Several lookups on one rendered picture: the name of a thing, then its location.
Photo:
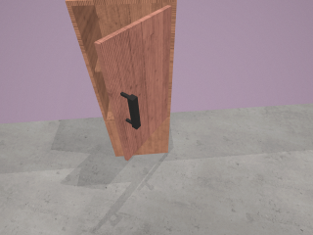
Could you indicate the cupboard door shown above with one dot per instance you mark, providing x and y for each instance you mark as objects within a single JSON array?
[{"x": 135, "y": 60}]

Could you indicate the handle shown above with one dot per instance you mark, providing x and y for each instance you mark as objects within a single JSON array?
[{"x": 134, "y": 112}]

